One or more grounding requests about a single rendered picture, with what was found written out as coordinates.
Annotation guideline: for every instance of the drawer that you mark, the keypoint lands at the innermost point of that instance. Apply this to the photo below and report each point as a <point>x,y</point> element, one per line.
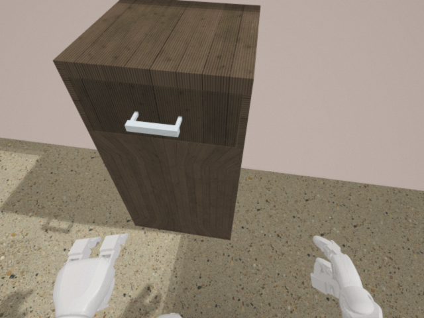
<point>208,117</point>

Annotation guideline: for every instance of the handle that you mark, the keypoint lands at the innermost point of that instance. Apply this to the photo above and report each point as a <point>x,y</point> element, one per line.
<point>152,128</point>

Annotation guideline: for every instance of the right robot hand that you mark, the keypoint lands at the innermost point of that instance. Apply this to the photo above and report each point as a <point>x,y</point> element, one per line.
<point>330,278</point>

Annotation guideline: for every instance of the left robot hand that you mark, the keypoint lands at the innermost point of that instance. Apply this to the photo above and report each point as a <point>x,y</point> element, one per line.
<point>84,285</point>

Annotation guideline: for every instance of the cabinet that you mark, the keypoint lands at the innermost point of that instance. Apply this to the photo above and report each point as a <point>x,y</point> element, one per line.
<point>171,185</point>

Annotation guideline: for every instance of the right robot forearm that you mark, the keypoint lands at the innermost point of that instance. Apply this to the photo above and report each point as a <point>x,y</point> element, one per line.
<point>356,302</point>

